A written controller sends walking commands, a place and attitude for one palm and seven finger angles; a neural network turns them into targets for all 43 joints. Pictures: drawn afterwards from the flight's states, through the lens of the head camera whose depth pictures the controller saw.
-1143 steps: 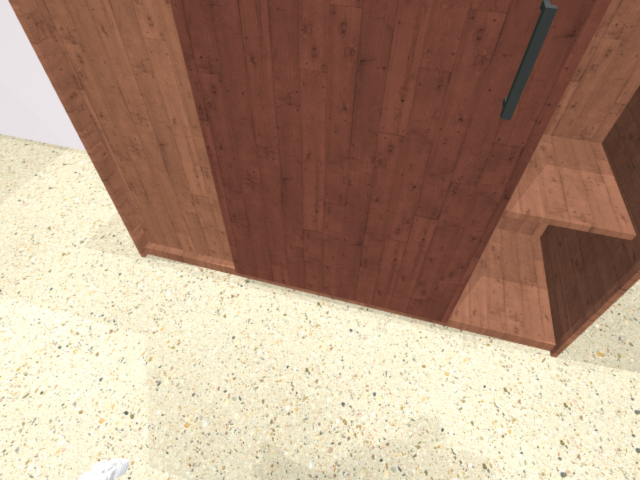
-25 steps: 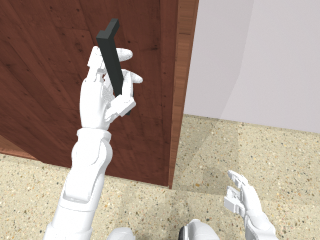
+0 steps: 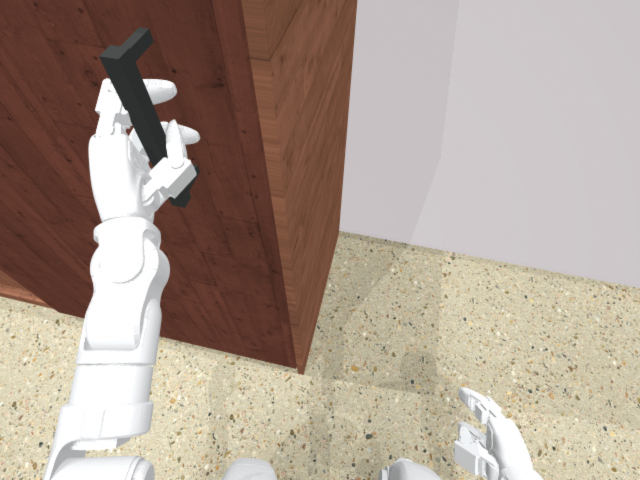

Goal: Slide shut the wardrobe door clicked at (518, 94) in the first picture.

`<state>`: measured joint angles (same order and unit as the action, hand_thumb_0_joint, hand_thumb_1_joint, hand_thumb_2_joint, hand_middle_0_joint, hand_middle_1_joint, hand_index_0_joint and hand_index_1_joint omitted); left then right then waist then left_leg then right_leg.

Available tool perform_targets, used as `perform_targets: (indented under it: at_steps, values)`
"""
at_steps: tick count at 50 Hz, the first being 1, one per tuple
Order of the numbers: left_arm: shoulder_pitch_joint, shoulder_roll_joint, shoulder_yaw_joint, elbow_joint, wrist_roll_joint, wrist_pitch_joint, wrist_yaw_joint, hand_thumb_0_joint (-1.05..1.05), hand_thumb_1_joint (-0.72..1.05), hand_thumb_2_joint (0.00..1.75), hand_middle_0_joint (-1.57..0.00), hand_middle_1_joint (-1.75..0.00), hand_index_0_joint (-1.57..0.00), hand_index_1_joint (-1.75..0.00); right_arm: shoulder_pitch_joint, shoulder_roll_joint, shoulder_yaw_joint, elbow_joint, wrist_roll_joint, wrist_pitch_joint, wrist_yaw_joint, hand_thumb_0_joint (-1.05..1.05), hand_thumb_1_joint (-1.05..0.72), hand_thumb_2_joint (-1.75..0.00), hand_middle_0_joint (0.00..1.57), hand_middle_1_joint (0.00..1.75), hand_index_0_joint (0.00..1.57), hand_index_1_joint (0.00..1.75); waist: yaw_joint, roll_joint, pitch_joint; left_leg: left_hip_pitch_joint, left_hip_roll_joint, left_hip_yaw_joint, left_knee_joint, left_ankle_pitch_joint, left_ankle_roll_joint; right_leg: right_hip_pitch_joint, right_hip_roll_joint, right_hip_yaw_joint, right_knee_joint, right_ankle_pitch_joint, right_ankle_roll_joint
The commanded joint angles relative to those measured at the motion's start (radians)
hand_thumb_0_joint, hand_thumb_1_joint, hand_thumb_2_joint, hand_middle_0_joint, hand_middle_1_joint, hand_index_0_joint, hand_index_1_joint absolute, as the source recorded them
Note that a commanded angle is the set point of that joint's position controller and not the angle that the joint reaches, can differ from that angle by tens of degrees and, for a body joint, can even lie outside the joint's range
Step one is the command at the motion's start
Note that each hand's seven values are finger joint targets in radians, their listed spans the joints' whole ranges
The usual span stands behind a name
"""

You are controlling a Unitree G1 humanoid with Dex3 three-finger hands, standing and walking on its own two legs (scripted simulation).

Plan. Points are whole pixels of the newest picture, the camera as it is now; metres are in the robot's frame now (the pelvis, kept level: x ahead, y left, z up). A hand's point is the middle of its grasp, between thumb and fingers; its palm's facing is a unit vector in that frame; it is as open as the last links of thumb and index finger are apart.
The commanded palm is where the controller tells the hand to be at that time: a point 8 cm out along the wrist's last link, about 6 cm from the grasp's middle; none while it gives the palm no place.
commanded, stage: stop walking and hold the door there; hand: left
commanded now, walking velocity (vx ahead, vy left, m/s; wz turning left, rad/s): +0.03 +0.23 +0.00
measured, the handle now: (162, 129) +0.39 +0.25 +0.19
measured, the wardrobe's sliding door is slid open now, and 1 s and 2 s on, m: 0.00 0.00 0.00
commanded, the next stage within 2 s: none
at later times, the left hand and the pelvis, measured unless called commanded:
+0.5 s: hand (175, 165) +0.36 +0.23 +0.18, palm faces +0.46 -0.85 -0.27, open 5.9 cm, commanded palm +0.31 +0.26 +0.17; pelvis +0.02 -0.05 +0.01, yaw -6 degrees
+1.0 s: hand (176, 165) +0.36 +0.23 +0.18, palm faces +0.41 -0.88 -0.24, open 5.8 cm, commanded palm +0.32 +0.26 +0.17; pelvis +0.04 -0.02 +0.01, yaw -7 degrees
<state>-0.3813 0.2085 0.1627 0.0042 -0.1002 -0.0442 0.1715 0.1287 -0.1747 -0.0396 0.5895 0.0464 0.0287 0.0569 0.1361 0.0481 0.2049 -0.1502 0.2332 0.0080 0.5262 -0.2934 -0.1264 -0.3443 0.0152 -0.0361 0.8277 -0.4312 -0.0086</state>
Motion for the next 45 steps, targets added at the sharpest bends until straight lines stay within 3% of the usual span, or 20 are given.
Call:
perform_targets:
  at_steps: [1, 2, 3, 4, 5, 6, 7, 8, 10, 12, 15, 17, 18, 19, 23, 25, 34, 36, 39, 45]
  values:
    - [-0.253, 0.562, 0.320, -0.001, 0.062, -0.159, -0.075, 0.00, 0.90, 0.90, -0.45, -1.40, -0.45, -1.40, -0.044, -0.218, -0.066, -0.059, 0.004, -0.046, -0.028, 0.00, -0.90, -0.90, 0.20, 0.30, 0.20, 0.30, -0.110, 0.286, -0.446, 0.260, 0.105, 0.081, 0.086, 0.684, 0.183, 0.068, 0.047, -0.080, -0.280, 0.164, 0.018]
    - [-0.230, 0.506, 0.248, -0.002, 0.063, -0.144, -0.089, 0.00, 0.90, 0.90, -0.45, -1.40, -0.45, -1.40, -0.031, -0.224, -0.057, -0.077, -0.002, -0.035, -0.030, 0.00, -0.90, -0.90, 0.20, 0.30, 0.20, 0.30, -0.110, 0.228, -0.421, 0.113, 0.035, 0.086, 0.184, 0.578, 0.191, 0.207, 0.028, -0.057, -0.389, 0.338, 0.006]
    - [-0.269, 0.382, 0.138, -0.089, 0.054, -0.152, -0.110, 0.00, 0.90, 0.90, -0.45, -1.40, -0.45, -1.40, -0.060, -0.170, -0.041, -0.106, 0.017, -0.050, -0.028, 0.00, -0.90, -0.90, 0.20, 0.30, 0.20, 0.30, -0.126, 0.062, -0.459, 0.005, -0.057, 0.139, 0.339, 0.401, 0.200, 0.353, -0.043, 0.038, -0.433, 0.558, -0.026]
    - [-0.276, 0.464, 0.205, -0.069, 0.057, -0.151, -0.098, 0.00, 0.90, 0.90, -0.45, -1.40, -0.45, -1.40, -0.087, -0.146, -0.029, -0.108, 0.018, -0.067, -0.041, 0.00, -0.90, -0.90, 0.20, 0.30, 0.20, 0.30, -0.142, -0.173, -0.440, -0.215, -0.150, 0.140, 0.465, -0.017, 0.114, 0.445, -0.193, 0.249, -0.426, 0.880, -0.092]
    - [-0.193, 0.518, 0.290, 0.008, 0.042, -0.147, -0.082, 0.00, 0.90, 0.90, -0.45, -1.40, -0.45, -1.40, -0.083, -0.167, -0.042, -0.094, 0.012, -0.075, -0.050, 0.00, -0.90, -0.90, 0.20, 0.30, 0.20, 0.30, -0.097, -0.380, -0.467, -0.311, -0.185, 0.023, 0.599, -0.272, 0.110, 0.444, -0.274, 0.418, -0.435, 0.921, -0.148]
    - [-0.202, 0.449, 0.230, -0.029, 0.036, -0.147, -0.082, 0.00, 0.90, 0.90, -0.45, -1.40, -0.45, -1.40, -0.089, -0.158, -0.026, -0.087, 0.010, -0.082, -0.060, 0.00, -0.90, -0.90, 0.20, 0.30, 0.20, 0.30, -0.103, -0.304, -0.441, -0.307, -0.172, -0.060, 0.626, -0.278, 0.115, 0.398, -0.314, 0.440, -0.434, 0.864, -0.164]
    - [-0.182, 0.468, 0.260, -0.022, 0.036, -0.139, -0.066, 0.00, 0.90, 0.90, -0.45, -1.40, -0.45, -1.40, -0.093, -0.151, -0.002, -0.065, 0.007, -0.087, -0.068, 0.00, -0.90, -0.90, 0.20, 0.30, 0.20, 0.30, -0.113, -0.175, -0.424, -0.286, -0.160, -0.074, 0.507, -0.286, 0.124, 0.354, -0.324, 0.408, -0.428, 0.762, -0.168]
    - [-0.172, 0.501, 0.313, -0.013, 0.041, -0.141, -0.049, 0.00, 0.90, 0.90, -0.45, -1.40, -0.45, -1.40, -0.082, -0.153, 0.009, -0.054, 0.003, -0.089, -0.081, 0.00, -0.90, -0.90, 0.20, 0.30, 0.20, 0.30, -0.115, -0.141, -0.434, -0.226, -0.166, -0.057, 0.342, -0.253, 0.133, 0.323, -0.302, 0.362, -0.424, 0.717, -0.158]
    - [-0.119, 0.479, 0.307, -0.008, 0.049, -0.149, -0.033, 0.00, 0.90, 0.90, -0.45, -1.40, -0.45, -1.40, -0.078, -0.155, 0.017, -0.049, -0.006, -0.098, -0.103, 0.00, -0.90, -0.90, 0.20, 0.30, 0.20, 0.30, -0.120, -0.194, -0.469, -0.135, -0.218, 0.026, 0.065, -0.122, 0.138, 0.357, -0.245, 0.283, -0.459, 0.632, -0.111]
    - [-0.046, 0.508, 0.332, 0.024, 0.049, -0.147, -0.024, 0.00, 0.90, 0.90, -0.45, -1.40, -0.45, -1.40, -0.072, -0.180, -0.002, -0.051, -0.003, -0.102, -0.115, 0.00, -0.90, -0.90, 0.20, 0.30, 0.20, 0.30, -0.127, -0.206, -0.446, -0.042, -0.224, 0.050, -0.120, 0.035, 0.142, 0.335, -0.240, 0.265, -0.476, 0.551, -0.070]
    - [-0.025, 0.490, 0.297, 0.000, 0.049, -0.150, -0.033, 0.00, 0.90, 0.90, -0.45, -1.40, -0.45, -1.40, -0.068, -0.209, -0.027, -0.075, 0.017, -0.106, -0.112, 0.00, -0.90, -0.90, 0.20, 0.30, 0.20, 0.30, -0.118, -0.109, -0.406, 0.026, -0.126, 0.002, -0.163, 0.159, 0.172, 0.260, -0.195, 0.256, -0.466, 0.451, -0.020]
    - [0.006, 0.478, 0.272, 0.016, 0.054, -0.151, -0.040, 0.00, 0.90, 0.90, -0.45, -1.40, -0.45, -1.40, -0.049, -0.217, -0.028, -0.077, 0.024, -0.103, -0.109, 0.00, -0.90, -0.90, 0.20, 0.30, 0.20, 0.30, -0.128, 0.046, -0.340, 0.000, -0.110, -0.021, -0.150, 0.063, 0.180, 0.174, -0.181, 0.263, -0.508, 0.297, -0.016]
    - [0.025, 0.504, 0.294, 0.027, 0.062, -0.155, -0.033, 0.00, 0.90, 0.90, -0.45, -1.40, -0.45, -1.40, -0.046, -0.216, -0.023, -0.078, 0.017, -0.103, -0.113, 0.00, -0.90, -0.90, 0.20, 0.30, 0.20, 0.30, -0.128, 0.079, -0.316, -0.016, -0.106, -0.036, -0.158, 0.022, 0.185, 0.147, -0.166, 0.254, -0.520, 0.239, -0.015]
    - [0.035, 0.548, 0.333, 0.039, 0.068, -0.160, -0.024, 0.00, 0.90, 0.90, -0.45, -1.40, -0.45, -1.40, -0.043, -0.221, -0.024, -0.077, 0.014, -0.103, -0.118, 0.00, -0.90, -0.90, 0.20, 0.30, 0.20, 0.30, -0.124, 0.069, -0.305, -0.041, -0.106, -0.048, -0.152, -0.009, 0.188, 0.142, -0.160, 0.251, -0.533, 0.193, -0.014]
    - [0.057, 0.540, 0.333, 0.063, 0.066, -0.174, -0.024, 0.00, 0.90, 0.90, -0.45, -1.40, -0.45, -1.40, -0.022, -0.221, -0.029, -0.075, 0.009, -0.111, -0.128, 0.00, -0.90, -0.90, 0.20, 0.30, 0.20, 0.30, -0.130, -0.031, -0.277, -0.052, -0.123, -0.051, -0.126, -0.058, 0.181, 0.092, -0.165, 0.283, -0.581, 0.091, -0.023]
    - [0.073, 0.525, 0.323, 0.071, 0.066, -0.177, -0.025, 0.00, 0.90, 0.90, -0.45, -1.40, -0.45, -1.40, -0.009, -0.222, -0.030, -0.075, 0.006, -0.116, -0.130, 0.00, -0.90, -0.90, 0.20, 0.30, 0.20, 0.30, -0.132, -0.035, -0.281, -0.038, -0.118, -0.058, -0.137, -0.062, 0.183, 0.072, -0.154, 0.277, -0.582, 0.066, -0.025]
    - [0.131, 0.435, 0.244, -0.037, 0.064, -0.176, -0.029, 0.00, 0.90, 0.90, -0.45, -1.40, -0.45, -1.40, -0.024, -0.200, -0.006, -0.072, 0.002, -0.124, -0.148, 0.00, -0.90, -0.90, 0.20, 0.30, 0.20, 0.30, -0.123, 0.016, -0.317, 0.023, -0.039, -0.114, -0.241, 0.020, 0.192, 0.092, -0.082, 0.157, -0.442, 0.256, -0.002]
    - [0.140, 0.449, 0.257, -0.052, 0.066, -0.173, -0.025, 0.00, 0.90, 0.90, -0.45, -1.40, -0.45, -1.40, -0.020, -0.198, -0.004, -0.063, -0.001, -0.120, -0.150, 0.00, -0.90, -0.90, 0.20, 0.30, 0.20, 0.30, -0.121, 0.009, -0.328, 0.042, -0.037, -0.104, -0.236, 0.058, 0.186, 0.094, -0.080, 0.150, -0.433, 0.277, -0.002]
    - [0.143, 0.402, 0.216, -0.081, 0.063, -0.169, -0.028, 0.00, 0.90, 0.90, -0.45, -1.40, -0.45, -1.40, -0.030, -0.186, 0.005, -0.061, -0.006, -0.118, -0.149, 0.00, -0.90, -0.90, 0.20, 0.30, 0.20, 0.30, -0.125, 0.003, -0.314, 0.041, -0.032, -0.103, -0.245, 0.062, 0.177, 0.093, -0.080, 0.141, -0.430, 0.276, 0.000]
    - [0.169, 0.377, 0.201, -0.122, 0.062, -0.162, -0.025, 0.00, 0.90, 0.90, -0.45, -1.40, -0.45, -1.40, -0.038, -0.176, 0.009, -0.059, -0.011, -0.111, -0.148, 0.00, -0.90, -0.90, 0.20, 0.30, 0.20, 0.30, -0.125, 0.002, -0.308, 0.061, -0.035, -0.090, -0.245, 0.096, 0.160, 0.088, -0.079, 0.140, -0.434, 0.289, -0.002]
